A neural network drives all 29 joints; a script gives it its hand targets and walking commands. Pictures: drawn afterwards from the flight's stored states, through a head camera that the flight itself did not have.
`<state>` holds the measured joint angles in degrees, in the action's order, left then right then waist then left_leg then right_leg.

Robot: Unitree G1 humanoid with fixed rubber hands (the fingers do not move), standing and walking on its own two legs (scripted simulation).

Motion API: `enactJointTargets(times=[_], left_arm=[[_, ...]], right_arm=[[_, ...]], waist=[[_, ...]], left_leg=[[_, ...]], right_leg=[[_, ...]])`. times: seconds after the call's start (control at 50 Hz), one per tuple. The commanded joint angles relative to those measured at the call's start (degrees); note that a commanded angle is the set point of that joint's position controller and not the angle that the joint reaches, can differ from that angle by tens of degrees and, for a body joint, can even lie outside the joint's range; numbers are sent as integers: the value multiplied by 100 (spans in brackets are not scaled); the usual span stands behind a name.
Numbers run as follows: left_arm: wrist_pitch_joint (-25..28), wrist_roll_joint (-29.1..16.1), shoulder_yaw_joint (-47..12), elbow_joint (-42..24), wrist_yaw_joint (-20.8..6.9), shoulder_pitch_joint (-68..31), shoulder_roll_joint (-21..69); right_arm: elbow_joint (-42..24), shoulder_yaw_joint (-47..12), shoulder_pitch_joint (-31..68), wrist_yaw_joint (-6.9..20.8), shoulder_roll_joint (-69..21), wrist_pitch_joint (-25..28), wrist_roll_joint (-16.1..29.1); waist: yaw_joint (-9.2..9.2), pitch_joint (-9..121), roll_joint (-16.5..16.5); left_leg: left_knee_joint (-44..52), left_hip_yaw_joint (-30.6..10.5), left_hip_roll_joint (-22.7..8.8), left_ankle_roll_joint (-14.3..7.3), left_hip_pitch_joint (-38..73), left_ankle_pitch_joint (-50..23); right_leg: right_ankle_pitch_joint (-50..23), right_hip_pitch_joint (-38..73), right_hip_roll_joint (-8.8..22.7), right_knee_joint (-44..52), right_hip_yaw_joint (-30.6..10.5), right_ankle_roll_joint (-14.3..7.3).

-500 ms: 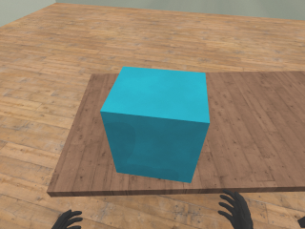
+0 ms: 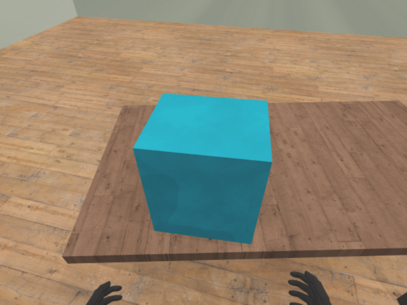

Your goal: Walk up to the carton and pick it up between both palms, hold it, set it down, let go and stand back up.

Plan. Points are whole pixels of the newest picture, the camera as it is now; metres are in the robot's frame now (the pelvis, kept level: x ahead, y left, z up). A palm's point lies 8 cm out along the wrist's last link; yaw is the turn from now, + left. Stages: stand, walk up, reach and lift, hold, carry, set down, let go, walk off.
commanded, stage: set down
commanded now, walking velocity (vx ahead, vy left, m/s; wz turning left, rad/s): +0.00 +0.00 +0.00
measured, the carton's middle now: (207, 169) +0.47 -0.01 +0.02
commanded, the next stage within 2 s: let go in 0.96 s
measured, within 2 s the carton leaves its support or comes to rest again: neither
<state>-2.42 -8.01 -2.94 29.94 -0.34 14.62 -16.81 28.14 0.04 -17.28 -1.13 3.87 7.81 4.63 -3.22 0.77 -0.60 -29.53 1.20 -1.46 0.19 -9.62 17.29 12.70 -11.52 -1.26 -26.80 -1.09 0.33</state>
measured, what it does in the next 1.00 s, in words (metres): stands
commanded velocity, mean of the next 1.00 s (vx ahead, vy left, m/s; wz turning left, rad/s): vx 0.00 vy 0.00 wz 0.00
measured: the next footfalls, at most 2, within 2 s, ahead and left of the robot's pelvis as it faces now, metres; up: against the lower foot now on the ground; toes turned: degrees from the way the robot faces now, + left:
none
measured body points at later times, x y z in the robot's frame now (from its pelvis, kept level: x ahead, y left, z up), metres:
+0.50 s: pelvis +0.00 +0.00 +0.00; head +0.00 +0.01 +0.45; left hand +0.17 +0.22 -0.09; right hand +0.15 -0.20 -0.08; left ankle -0.01 +0.12 -0.74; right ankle +0.02 -0.12 -0.74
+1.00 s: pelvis +0.00 +0.00 +0.00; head +0.00 +0.01 +0.45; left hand +0.17 +0.21 -0.10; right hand +0.14 -0.20 -0.09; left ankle -0.01 +0.12 -0.74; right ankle +0.02 -0.12 -0.74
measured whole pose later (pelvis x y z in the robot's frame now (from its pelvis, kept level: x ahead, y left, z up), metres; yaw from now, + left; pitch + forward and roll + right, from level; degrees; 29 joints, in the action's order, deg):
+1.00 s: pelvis +0.00 +0.00 +0.00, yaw +0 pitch -3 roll -1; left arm -10.0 -1.9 -1.8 29.9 2.7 13.0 -11.6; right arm 38.6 0.2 -14.0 2.5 5.6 9.5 0.2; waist -3.2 -1.9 -0.6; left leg -29.5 1.2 -1.6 0.4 -9.6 17.4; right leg 12.8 -11.5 -1.4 -26.8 -1.0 0.2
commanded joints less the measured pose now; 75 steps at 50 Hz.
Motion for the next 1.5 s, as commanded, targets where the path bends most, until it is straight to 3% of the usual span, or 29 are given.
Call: enactJointTargets(times=[0.0,0.28,0.66,1.4,1.42,1.48], left_arm=[[-3,380,623,-1120,129,-885,-618],[-322,644,673,-1013,273,-867,-315],[-564,857,619,-868,376,-867,-26],[-431,831,684,-819,334,-701,-114],[-12,1042,889,-147,246,-532,-954],[300,1064,849,75,83,-538,-961]], right_arm=[[-427,618,1175,100,1149,314,-322],[-57,653,1256,241,1304,429,-460],[534,777,1283,344,1457,504,-619],[526,511,1247,339,1500,517,-681],[1100,642,400,120,2375,95,-786],[994,605,521,-6,2325,-252,-790]], waist=[[673,-336,803],[708,-96,835],[574,-196,710],[606,-95,746],[361,368,723],[323,96,730]], left_leg=[[1207,222,-57,357,-277,-965],[1019,259,-72,434,36,-1512],[1004,303,-9,387,-54,-1341],[934,256,-2,182,-200,-1180],[630,-318,-295,20,-327,-1492],[885,-469,-413,-141,-509,-716]], right_leg=[[-273,1123,-63,460,202,-331],[-455,894,-138,391,329,-324],[-619,813,-131,405,378,-318],[-693,752,-1,364,266,-366],[-1151,640,572,-64,-424,-339],[-621,421,511,76,-332,-246]])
